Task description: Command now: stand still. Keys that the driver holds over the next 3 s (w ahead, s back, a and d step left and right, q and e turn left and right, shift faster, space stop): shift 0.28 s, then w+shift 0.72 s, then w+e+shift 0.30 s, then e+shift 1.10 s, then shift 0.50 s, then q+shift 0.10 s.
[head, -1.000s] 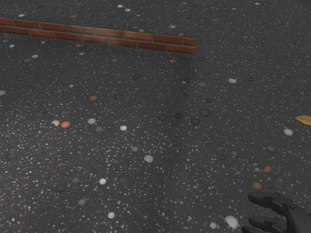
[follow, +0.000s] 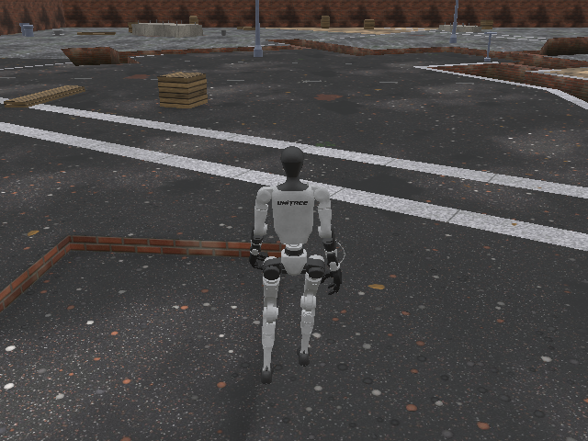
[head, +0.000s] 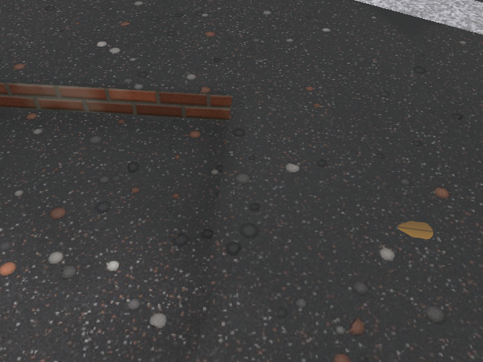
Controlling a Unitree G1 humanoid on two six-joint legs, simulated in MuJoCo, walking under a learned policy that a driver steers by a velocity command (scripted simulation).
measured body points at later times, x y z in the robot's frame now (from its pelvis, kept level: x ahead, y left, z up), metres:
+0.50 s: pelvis +0.02 -0.03 -0.01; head -0.01 -0.04 +0.44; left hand +0.08 +0.23 -0.14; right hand -0.01 -0.27 -0.17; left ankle -0.07 +0.14 -0.70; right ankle +0.03 -0.11 -0.73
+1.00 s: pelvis +0.26 +0.01 -0.01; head +0.29 -0.01 +0.44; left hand +0.11 +0.23 -0.13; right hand +0.53 -0.19 -0.07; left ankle +0.42 +0.10 -0.71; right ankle +0.03 -0.11 -0.72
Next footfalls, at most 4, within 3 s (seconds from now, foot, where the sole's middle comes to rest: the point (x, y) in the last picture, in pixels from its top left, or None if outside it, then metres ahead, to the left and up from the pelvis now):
0.48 right None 0.07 -0.11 -0.76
1.04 left None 0.47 0.11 -0.76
1.48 right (250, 260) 0.86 -0.04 -0.76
2.10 left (177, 246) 1.02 0.22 -0.91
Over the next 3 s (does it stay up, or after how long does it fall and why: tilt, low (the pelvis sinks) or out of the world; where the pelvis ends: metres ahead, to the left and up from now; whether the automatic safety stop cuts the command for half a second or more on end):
stays up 0.85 0.15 -0.06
